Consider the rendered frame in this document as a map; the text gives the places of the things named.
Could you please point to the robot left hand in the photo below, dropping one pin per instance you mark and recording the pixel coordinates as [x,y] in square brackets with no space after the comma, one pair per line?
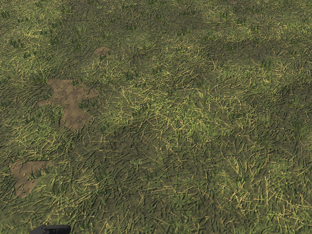
[52,229]

